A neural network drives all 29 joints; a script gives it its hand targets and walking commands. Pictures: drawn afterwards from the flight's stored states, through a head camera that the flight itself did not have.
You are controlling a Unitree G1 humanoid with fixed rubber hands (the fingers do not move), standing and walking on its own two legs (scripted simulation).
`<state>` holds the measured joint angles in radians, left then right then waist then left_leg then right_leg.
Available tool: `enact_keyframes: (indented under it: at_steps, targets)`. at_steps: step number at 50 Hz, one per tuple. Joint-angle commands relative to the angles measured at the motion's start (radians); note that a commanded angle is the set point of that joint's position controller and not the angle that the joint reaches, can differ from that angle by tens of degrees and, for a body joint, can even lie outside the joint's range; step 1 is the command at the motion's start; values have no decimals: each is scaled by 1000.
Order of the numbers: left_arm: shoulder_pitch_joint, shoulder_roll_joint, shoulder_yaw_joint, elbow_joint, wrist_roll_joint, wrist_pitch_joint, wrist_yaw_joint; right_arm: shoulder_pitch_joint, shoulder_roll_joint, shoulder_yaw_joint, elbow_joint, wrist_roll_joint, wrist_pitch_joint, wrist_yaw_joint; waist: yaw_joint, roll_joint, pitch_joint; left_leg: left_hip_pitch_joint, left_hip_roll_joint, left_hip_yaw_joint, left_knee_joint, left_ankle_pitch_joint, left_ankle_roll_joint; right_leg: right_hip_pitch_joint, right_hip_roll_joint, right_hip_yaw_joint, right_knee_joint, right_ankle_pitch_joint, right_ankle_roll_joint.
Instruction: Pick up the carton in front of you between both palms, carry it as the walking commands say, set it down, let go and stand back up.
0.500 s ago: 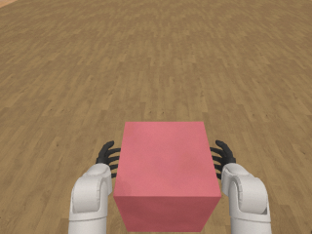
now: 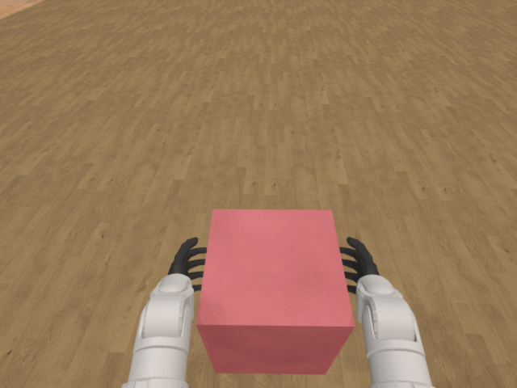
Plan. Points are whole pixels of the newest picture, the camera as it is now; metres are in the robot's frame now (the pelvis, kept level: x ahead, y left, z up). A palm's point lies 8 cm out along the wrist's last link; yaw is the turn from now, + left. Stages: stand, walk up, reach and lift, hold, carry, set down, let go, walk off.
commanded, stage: carry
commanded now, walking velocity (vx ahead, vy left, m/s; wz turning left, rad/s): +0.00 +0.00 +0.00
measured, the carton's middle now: (271, 295) +0.31 +0.00 -0.05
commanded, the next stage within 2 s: hold in 1.14 s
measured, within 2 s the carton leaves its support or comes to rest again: neither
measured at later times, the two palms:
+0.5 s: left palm (171, 298) +0.25 +0.15 +0.04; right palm (370, 299) +0.25 -0.14 +0.04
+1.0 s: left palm (163, 304) +0.24 +0.16 +0.04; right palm (365, 305) +0.24 -0.13 +0.04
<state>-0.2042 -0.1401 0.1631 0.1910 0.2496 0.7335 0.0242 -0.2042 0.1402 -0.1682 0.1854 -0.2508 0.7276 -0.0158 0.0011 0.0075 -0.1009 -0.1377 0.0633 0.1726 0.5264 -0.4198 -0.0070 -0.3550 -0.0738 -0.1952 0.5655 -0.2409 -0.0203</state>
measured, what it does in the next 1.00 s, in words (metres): stands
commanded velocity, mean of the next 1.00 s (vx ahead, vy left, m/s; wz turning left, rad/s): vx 0.00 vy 0.00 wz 0.00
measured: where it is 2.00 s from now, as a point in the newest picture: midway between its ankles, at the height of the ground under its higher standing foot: outside the picture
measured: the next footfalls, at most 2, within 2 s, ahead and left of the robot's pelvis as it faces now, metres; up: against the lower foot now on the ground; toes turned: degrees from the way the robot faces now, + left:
none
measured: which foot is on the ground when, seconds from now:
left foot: down 0.00-1.00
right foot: down 0.00-1.00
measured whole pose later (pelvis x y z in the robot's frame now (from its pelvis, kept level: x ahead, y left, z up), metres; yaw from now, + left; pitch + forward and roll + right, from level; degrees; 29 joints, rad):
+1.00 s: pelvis -0.04 +0.01 +0.00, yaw +0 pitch +2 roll +0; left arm -0.21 -0.14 0.17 0.17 0.24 0.74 0.03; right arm -0.21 0.14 -0.17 0.16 -0.24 0.73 -0.02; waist 0.00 0.01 -0.09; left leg -0.21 0.04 0.18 0.55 -0.37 0.03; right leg -0.39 -0.10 -0.18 0.51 -0.14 -0.01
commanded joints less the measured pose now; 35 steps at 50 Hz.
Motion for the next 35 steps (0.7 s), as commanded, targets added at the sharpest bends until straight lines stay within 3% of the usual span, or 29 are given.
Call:
enact_keyframes:
  at_steps: [1,9,19,35]
  targets:
    - [-472,-862,-477,-21,-217,-103,-220,-448,865,474,-1,209,-92,211,0,-4,-210,-45,96,-69,-88,331,11,185,-95,103,-52,349,-11]
    - [-446,-916,-543,-66,-259,-61,-232,-429,920,546,-44,251,-50,222,2,-8,-225,-54,97,-76,-91,287,12,186,-99,110,-69,334,-8]
    - [-462,-904,-550,-94,-270,-39,-232,-437,907,549,-72,258,-29,222,0,-6,-199,-88,98,-87,-110,222,22,165,-98,114,-92,267,-3]
    - [-449,-897,-541,-85,-264,-36,-231,-429,902,545,-64,256,-27,222,-2,-6,-209,-101,97,-94,-102,244,30,161,-99,111,-90,271,1]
